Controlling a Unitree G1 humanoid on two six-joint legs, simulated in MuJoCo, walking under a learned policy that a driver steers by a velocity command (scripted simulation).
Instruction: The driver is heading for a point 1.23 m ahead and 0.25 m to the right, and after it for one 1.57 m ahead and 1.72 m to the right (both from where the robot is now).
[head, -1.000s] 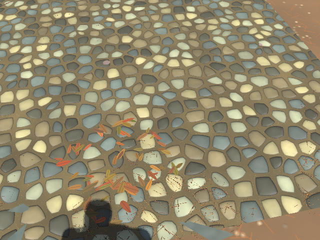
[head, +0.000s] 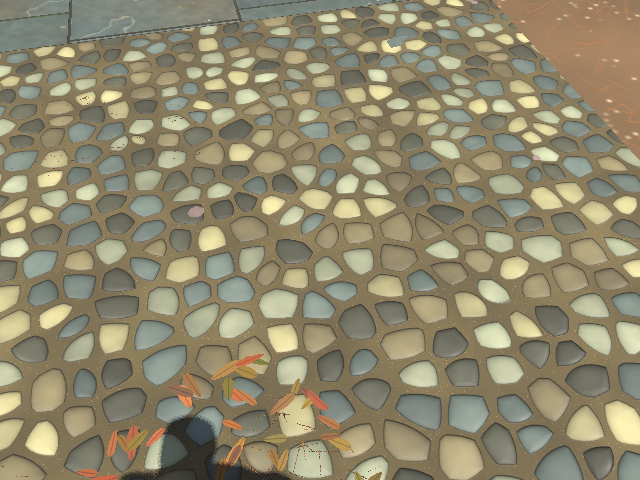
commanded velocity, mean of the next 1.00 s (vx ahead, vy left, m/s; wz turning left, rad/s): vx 0.02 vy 0.00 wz -0.10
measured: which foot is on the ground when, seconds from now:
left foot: down 0.00-1.00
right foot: up 0.00-0.00, down 0.02-0.82, up 0.84-1.00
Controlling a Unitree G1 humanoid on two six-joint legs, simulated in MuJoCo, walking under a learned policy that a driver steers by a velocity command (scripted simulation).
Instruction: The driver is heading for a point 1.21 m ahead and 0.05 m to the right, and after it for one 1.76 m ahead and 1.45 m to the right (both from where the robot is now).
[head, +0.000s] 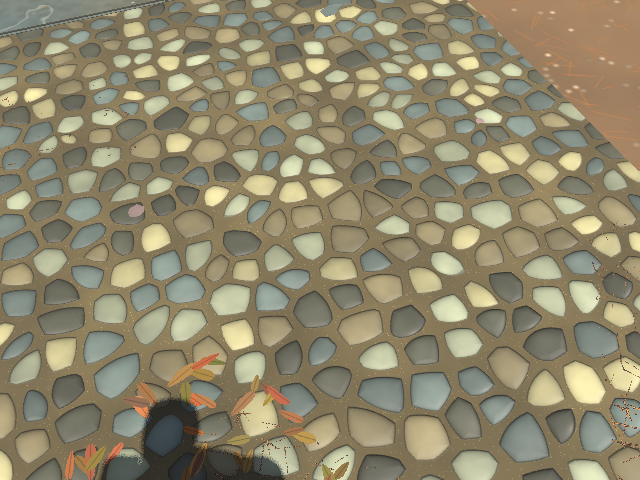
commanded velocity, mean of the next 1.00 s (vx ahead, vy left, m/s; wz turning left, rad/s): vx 0.69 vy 0.00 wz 0.11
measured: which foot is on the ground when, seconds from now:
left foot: down 0.00-0.12, up 0.14-0.70, down 0.72-1.00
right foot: up 0.00-0.12, down 0.14-0.72, up 0.74-1.00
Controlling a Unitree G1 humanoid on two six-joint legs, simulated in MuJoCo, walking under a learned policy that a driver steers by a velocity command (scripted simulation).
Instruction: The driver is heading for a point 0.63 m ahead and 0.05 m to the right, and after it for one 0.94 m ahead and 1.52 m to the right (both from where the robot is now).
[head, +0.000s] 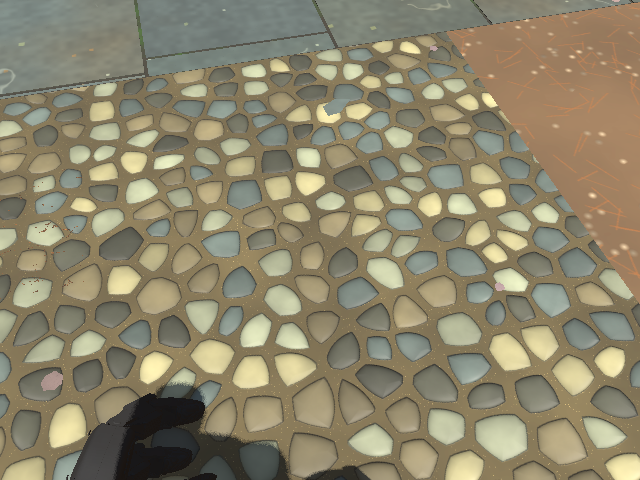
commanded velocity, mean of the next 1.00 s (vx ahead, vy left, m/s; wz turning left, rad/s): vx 0.63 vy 0.00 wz -0.20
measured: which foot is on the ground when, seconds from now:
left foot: down 0.00-0.12, up 0.14-0.50, down 0.52-0.94, up 0.96-1.00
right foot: up 0.00-0.10, down 0.12-0.52, up 0.54-0.92, down 0.94-1.00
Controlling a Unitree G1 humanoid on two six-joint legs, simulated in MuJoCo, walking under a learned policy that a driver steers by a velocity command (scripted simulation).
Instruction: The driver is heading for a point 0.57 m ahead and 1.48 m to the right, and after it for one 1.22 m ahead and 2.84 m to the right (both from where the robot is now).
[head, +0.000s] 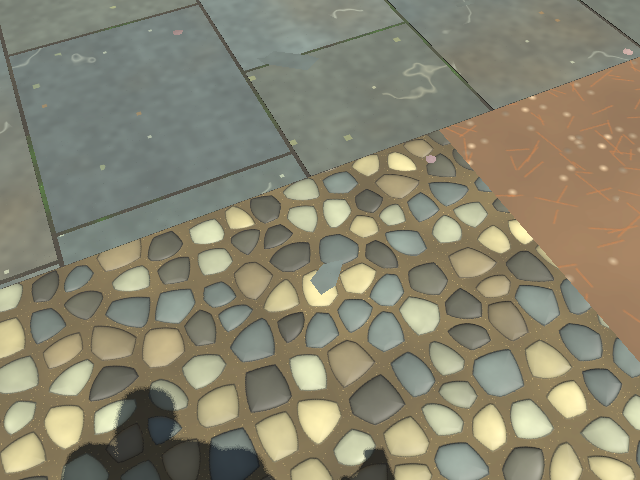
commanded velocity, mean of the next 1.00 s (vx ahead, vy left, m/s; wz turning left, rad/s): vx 0.02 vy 0.00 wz -0.74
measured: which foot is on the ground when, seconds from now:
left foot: up 0.00-0.36, down 0.38-0.80, up 0.82-1.00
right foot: down 0.00-0.38, up 0.40-0.78, down 0.80-1.00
